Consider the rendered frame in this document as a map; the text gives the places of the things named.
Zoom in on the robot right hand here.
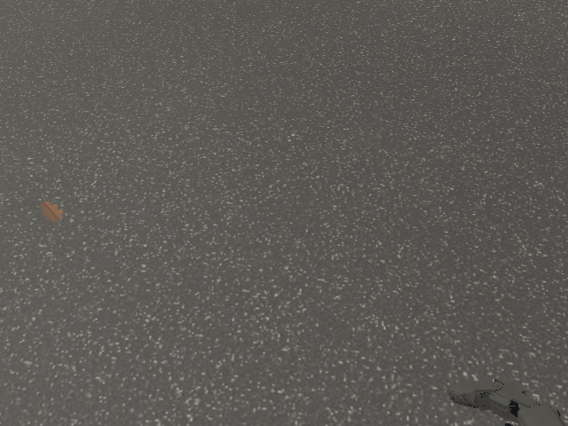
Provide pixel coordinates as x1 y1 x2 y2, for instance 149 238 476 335
447 378 565 426

